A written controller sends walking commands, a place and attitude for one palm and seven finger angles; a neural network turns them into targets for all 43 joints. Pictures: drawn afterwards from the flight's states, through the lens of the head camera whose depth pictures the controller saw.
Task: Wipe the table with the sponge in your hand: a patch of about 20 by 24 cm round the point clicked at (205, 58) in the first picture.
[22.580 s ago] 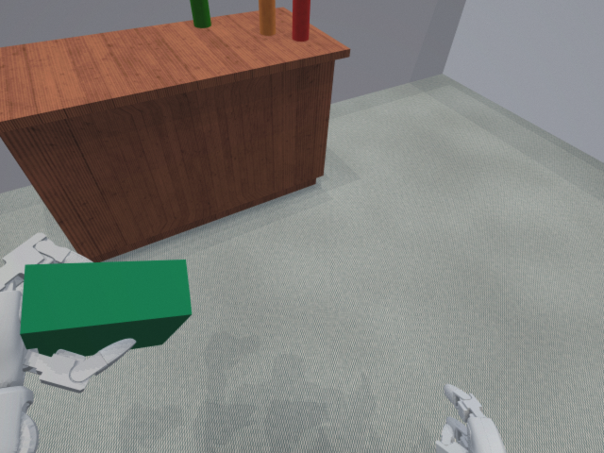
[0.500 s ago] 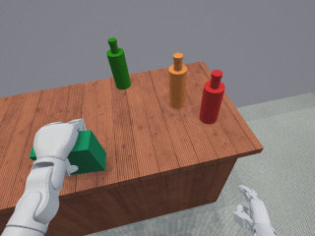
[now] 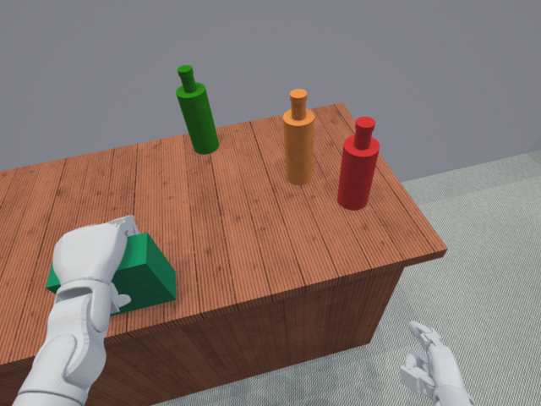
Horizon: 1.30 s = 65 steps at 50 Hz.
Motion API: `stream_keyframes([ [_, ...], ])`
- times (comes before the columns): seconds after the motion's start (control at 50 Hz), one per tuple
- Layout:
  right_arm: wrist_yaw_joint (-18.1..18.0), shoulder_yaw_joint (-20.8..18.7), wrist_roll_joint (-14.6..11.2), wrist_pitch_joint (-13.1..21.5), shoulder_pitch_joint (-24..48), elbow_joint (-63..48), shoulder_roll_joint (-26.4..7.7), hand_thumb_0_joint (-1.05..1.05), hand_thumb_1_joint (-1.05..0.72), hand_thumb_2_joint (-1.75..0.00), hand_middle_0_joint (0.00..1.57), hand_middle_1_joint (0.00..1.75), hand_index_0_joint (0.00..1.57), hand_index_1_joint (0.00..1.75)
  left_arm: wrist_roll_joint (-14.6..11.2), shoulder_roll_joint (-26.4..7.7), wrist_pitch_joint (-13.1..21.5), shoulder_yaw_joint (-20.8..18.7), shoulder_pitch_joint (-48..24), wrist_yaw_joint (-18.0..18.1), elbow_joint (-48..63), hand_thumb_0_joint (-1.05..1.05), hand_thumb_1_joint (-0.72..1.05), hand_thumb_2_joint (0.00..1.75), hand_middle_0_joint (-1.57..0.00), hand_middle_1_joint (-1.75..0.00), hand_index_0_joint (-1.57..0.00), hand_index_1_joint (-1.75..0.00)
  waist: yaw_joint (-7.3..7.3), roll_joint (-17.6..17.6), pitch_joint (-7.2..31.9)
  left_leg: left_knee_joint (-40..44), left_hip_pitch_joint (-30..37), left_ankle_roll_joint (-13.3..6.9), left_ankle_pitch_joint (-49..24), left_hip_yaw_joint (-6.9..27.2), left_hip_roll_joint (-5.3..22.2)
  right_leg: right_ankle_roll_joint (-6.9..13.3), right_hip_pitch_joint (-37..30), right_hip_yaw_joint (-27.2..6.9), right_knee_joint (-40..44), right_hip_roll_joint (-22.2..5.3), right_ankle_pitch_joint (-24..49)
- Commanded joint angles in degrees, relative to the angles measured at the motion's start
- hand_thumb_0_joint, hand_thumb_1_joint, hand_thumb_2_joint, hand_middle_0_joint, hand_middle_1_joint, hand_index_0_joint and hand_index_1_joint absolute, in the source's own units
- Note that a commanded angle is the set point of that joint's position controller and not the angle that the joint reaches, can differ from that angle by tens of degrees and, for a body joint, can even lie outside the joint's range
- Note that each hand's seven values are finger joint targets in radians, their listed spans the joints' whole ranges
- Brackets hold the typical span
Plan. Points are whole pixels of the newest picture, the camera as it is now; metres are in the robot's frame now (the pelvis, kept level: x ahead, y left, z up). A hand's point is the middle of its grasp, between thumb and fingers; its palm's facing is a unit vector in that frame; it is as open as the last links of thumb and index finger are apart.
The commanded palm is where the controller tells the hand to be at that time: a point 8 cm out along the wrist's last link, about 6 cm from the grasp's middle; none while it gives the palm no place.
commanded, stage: lower the sponge onto the table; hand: left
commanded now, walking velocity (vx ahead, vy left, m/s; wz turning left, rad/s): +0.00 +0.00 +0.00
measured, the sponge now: (125, 284) +0.26 +0.30 +0.01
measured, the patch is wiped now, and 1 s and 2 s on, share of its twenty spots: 0.00 0.30 0.55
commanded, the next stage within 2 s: wipe forward along the first lane in 0.46 s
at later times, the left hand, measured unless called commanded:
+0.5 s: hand (116, 281) +0.25 +0.29 +0.04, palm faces -0.05 -0.05 -1.00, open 9.8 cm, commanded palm +0.24 +0.29 +0.09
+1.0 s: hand (120, 256) +0.30 +0.31 +0.04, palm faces -0.08 -0.01 -1.00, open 9.9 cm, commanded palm +0.28 +0.31 +0.07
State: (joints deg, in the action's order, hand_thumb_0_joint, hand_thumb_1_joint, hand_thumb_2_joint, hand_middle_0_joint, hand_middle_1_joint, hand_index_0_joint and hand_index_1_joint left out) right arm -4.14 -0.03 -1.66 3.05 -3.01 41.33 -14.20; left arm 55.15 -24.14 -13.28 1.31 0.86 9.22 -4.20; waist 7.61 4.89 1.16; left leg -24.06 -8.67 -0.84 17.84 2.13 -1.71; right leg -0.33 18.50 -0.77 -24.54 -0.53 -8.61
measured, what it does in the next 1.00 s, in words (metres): stands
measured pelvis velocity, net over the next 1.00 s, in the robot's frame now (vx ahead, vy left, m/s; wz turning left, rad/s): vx -0.02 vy -0.01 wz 0.01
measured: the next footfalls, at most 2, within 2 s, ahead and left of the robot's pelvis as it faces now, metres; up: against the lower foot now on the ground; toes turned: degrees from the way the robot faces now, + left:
none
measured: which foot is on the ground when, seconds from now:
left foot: down 0.00-1.00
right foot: down 0.00-1.00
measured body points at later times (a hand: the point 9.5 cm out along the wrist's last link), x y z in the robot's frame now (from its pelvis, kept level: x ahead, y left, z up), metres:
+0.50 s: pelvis +0.00 -0.01 +0.00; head +0.03 -0.04 +0.45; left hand +0.25 +0.29 +0.09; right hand +0.23 -0.23 -0.10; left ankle -0.06 +0.11 -0.74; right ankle +0.04 -0.13 -0.74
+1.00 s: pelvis -0.02 -0.01 -0.01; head +0.03 -0.04 +0.44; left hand +0.30 +0.31 +0.09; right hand +0.18 -0.24 -0.12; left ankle -0.06 +0.11 -0.74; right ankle +0.04 -0.13 -0.74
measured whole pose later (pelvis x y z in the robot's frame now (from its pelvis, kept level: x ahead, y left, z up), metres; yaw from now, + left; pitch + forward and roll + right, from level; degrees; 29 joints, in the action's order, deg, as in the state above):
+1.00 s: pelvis -0.02 -0.01 -0.01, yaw +0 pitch +7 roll +1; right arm -5.7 0.1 -3.0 2.4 -5.8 41.6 -15.9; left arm 56.6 -26.6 -11.3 0.7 -14.6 8.3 -26.0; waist 5.2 3.5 2.7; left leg -28.9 -17.4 -0.5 18.3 2.3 -2.2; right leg 0.1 27.0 -0.7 -29.0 -0.9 -8.9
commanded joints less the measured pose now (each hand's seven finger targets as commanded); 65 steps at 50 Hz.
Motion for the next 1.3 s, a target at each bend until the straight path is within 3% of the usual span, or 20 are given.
stream_keyframes([
  [0.0,0.3,-1.5,-0.7,2.2,11.5,-10.6,-7.3,0.00,-0.90,-0.90,0.20,0.30,0.20,0.30,1.1,-10.3,-5.5,-4.3,-10.5,0.7,8.9,0.00,0.10,1.30,-1.20,-1.60,-1.20,-1.60,-0.32,-2.4,13.3,3.7,-4.2,1.0,-19.3,0.7,-0.3,4.3,-14.4,-1.3,0.8,1.0,8.2],
  [0.08,-0.1,-1.4,0.0,1.9,10.0,-11.3,-7.2,0.00,-0.90,-0.90,0.20,0.30,0.20,0.30,2.3,-11.5,-4.7,-3.3,-13.2,-1.4,11.1,0.00,0.10,1.30,-1.20,-1.60,-1.20,-1.60,-0.63,-5.0,15.0,3.2,-3.9,-0.2,-19.6,0.6,-0.6,3.9,-15.4,-0.8,0.4,0.9,9.7],
  [0.1,-0.1,-1.4,0.1,2.3,10.3,-11.5,-7.2,0.00,-0.90,-0.90,0.20,0.30,0.20,0.30,2.4,-13.7,-3.8,-5.8,-13.0,-1.2,12.4,0.00,0.10,1.30,-1.20,-1.60,-1.20,-1.60,-0.33,-3.9,15.1,3.1,-3.6,-0.3,-19.4,1.3,-0.6,4.3,-15.4,-2.2,0.3,1.4,9.2],
  [0.12,-0.2,-1.3,0.2,2.6,9.3,-11.7,-6.6,0.00,-0.90,-0.90,0.20,0.30,0.20,0.30,2.7,-11.8,-2.6,-4.3,-12.8,-1.1,12.8,0.00,0.10,1.30,-1.20,-1.60,-1.20,-1.60,-0.37,-3.6,16.2,2.8,-3.5,-0.6,-19.9,0.8,-0.7,4.1,-15.8,-1.2,-0.2,1.1,9.7],
  [0.16,-0.5,-1.6,0.7,2.6,8.4,-11.0,-6.8,0.00,-0.90,-0.90,0.20,0.30,0.20,0.30,3.6,-15.2,-0.6,-8.1,-11.9,0.3,12.5,0.00,0.10,1.30,-1.20,-1.60,-1.20,-1.60,0.28,-3.0,15.8,2.7,-3.9,-0.3,-21.2,1.0,-0.7,4.5,-16.2,-2.3,-0.3,1.2,11.8],
  [0.2,-0.3,-1.9,0.6,2.8,8.7,-10.9,-6.5,0.00,-0.90,-0.90,0.20,0.30,0.20,0.30,3.3,-14.5,0.0,-9.0,-10.0,1.7,13.2,0.00,0.10,1.30,-1.20,-1.60,-1.20,-1.60,0.53,-1.1,15.9,2.4,-3.3,0.1,-22.0,1.3,-0.6,4.8,-15.8,-3.4,-0.4,1.5,12.4],
  [0.26,-0.2,-2.2,0.2,2.6,8.3,-10.2,-6.6,0.00,-0.90,-0.90,0.20,0.30,0.20,0.30,2.1,-11.4,-0.4,-7.4,-8.6,2.9,9.8,0.00,0.10,1.30,-1.20,-1.60,-1.20,-1.60,-0.24,-3.7,13.0,2.1,-4.5,0.1,-20.1,0.3,-0.4,4.2,-13.8,-2.6,0.4,1.0,11.7],
  [0.3,-0.2,-2.1,-0.3,2.6,9.2,-9.8,-7.0,0.00,-0.90,-0.90,0.20,0.30,0.20,0.30,1.6,-12.6,-1.4,-8.3,-9.4,3.1,8.2,0.00,0.10,1.30,-1.20,-1.60,-1.20,-1.60,-0.66,-4.3,11.7,2.3,-4.8,0.0,-17.5,0.6,-0.6,4.3,-12.9,-3.6,1.1,1.3,9.1],
  [0.32,-0.3,-2.0,-0.4,2.5,9.0,-9.8,-7.0,0.00,-0.90,-0.90,0.20,0.30,0.20,0.30,1.5,-10.5,-1.7,-5.9,-10.8,2.7,7.4,0.00,0.10,1.30,-1.20,-1.60,-1.20,-1.60,-1.33,-4.5,12.3,2.2,-5.3,-0.3,-17.0,-0.2,-0.6,3.9,-12.8,-2.4,0.8,1.0,8.7],
  [0.4,-1.0,-2.1,-0.5,3.1,9.4,-10.1,-7.2,0.00,-0.90,-0.90,0.20,0.30,0.20,0.30,1.9,-11.9,-1.1,-5.0,-14.8,1.7,8.2,0.00,0.10,1.30,-1.20,-1.60,-1.20,-1.60,-1.63,-1.7,13.9,2.1,-3.8,-0.4,-15.7,0.3,-0.9,4.1,-12.0,-2.5,0.9,1.2,6.8],
  [0.48,-1.3,-2.3,-0.3,2.9,7.7,-9.4,-7.4,0.00,-0.90,-0.90,0.20,0.30,0.20,0.30,2.1,-11.2,-0.4,-4.7,-12.7,1.0,3.7,0.00,0.10,1.30,-1.20,-1.60,-1.20,-1.60,-1.67,-5.8,13.8,1.6,-5.7,-0.6,-15.7,-0.4,-1.1,3.7,-12.1,-1.9,0.5,1.0,8.1],
  [0.58,-1.1,-2.6,-0.5,2.7,7.0,-9.4,-7.7,0.00,-0.90,-0.90,0.20,0.30,0.20,0.30,1.7,-12.3,0.5,-6.8,-11.2,1.3,1.7,0.00,0.10,1.30,-1.20,-1.60,-1.20,-1.60,-1.32,-6.3,13.4,1.2,-7.0,-0.2,-16.6,-0.3,-0.8,3.8,-11.5,-1.6,-0.3,1.0,9.4],
  [0.62,-1.0,-2.4,-0.6,2.8,6.6,-9.7,-7.7,0.00,-0.90,-0.90,0.20,0.30,0.20,0.30,1.6,-11.5,0.7,-6.1,-13.3,1.5,1.6,0.00,0.10,1.30,-1.20,-1.60,-1.20,-1.60,-1.99,-5.7,13.8,1.1,-7.3,-0.2,-16.2,-0.3,-0.7,3.8,-11.1,-1.4,-0.7,1.0,8.7],
  [0.7,-1.3,-2.5,-0.8,2.5,6.2,-8.8,-8.2,0.00,-0.90,-0.90,0.20,0.30,0.20,0.30,2.3,-14.2,0.6,-7.7,-16.5,2.2,-1.9,0.00,0.10,1.30,-1.20,-1.60,-1.20,-1.60,-2.46,-5.6,12.2,1.0,-8.2,0.0,-14.1,-0.1,-0.8,3.9,-9.1,-2.1,-0.3,1.2,6.4],
  [0.74,-1.5,-2.5,-0.9,2.5,5.6,-8.8,-8.0,0.00,-0.90,-0.90,0.20,0.30,0.20,0.30,2.5,-12.8,0.6,-6.0,-17.7,2.2,-4.0,0.00,0.10,1.30,-1.20,-1.60,-1.20,-1.60,-2.44,-5.3,12.7,0.9,-8.7,-0.2,-13.1,-0.8,-0.9,3.7,-8.8,-1.1,-0.4,0.8,5.3],
  [0.84,-2.1,-2.4,-1.4,2.1,3.5,-7.4,-8.9,0.00,-0.90,-0.90,0.20,0.30,0.20,0.30,3.1,-14.1,0.4,-4.9,-25.2,1.5,-12.7,0.00,0.10,1.30,-1.20,-1.60,-1.20,-1.60,-4.06,-7.8,11.3,0.4,-11.0,-0.4,-8.6,-1.2,-1.0,3.3,-5.4,-0.3,-0.3,0.9,0.2],
  [0.9,-2.1,-2.3,-1.6,1.8,2.6,-7.3,-9.2,0.00,-0.90,-0.90,0.20,0.30,0.20,0.30,3.7,-15.4,0.9,-5.0,-28.6,1.0,-15.9,0.00,0.10,1.30,-1.20,-1.60,-1.20,-1.60,-4.31,-4.9,12.5,0.1,-11.7,-0.1,-6.7,-1.3,-1.2,3.5,-4.2,-0.6,-0.7,0.9,-1.7],
  [1.08,-1.7,-3.0,-1.4,1.0,-2.4,-7.4,-10.2,0.00,-0.90,-0.90,0.20,0.30,0.20,0.30,3.7,-17.4,4.8,-6.4,-31.7,0.9,-25.8,0.00,0.10,1.30,-1.20,-1.60,-1.20,-1.60,-5.20,-9.1,15.0,-2.5,-17.6,-0.6,-7.0,-1.8,-1.1,2.9,-4.3,-0.5,-2.7,0.4,1.7],
  [1.18,-1.3,-3.6,-1.5,0.7,-4.5,-7.0,-10.5,0.00,-0.90,-0.90,0.20,0.30,0.20,0.30,3.2,-19.4,6.8,-8.4,-32.2,2.0,-28.4,0.00,0.10,1.30,-1.20,-1.60,-1.20,-1.60,-5.30,-8.8,16.5,-3.5,-19.6,-0.9,-6.7,-2.4,-1.1,2.6,-4.8,-0.8,-3.1,0.2,2.4],
  [1.28,-1.1,-3.9,-1.6,0.3,-6.4,-5.8,-11.1,0.00,-0.90,-0.90,0.20,0.30,0.20,0.30,3.5,-21.1,7.9,-8.3,-37.5,2.8,-32.9,0.00,0.10,1.30,-1.20,-1.60,-1.20,-1.60,-6.77,-9.4,15.7,-3.8,-21.5,-1.3,-4.1,-2.5,-1.0,2.3,-2.8,-0.6,-2.8,0.1,-0.3],
])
